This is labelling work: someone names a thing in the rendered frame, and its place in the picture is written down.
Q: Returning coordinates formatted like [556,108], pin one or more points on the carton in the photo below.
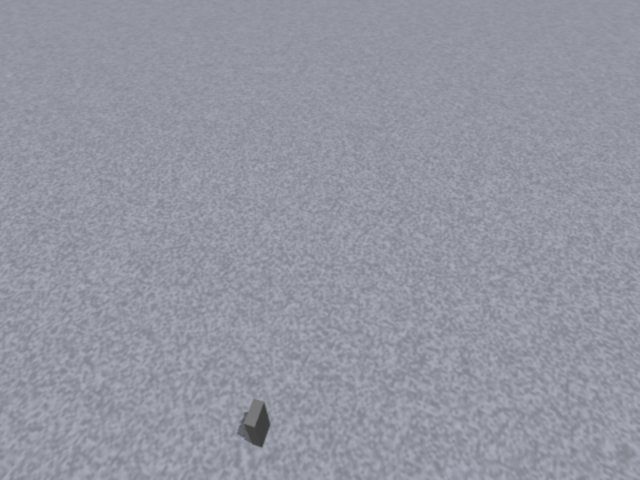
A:
[257,422]

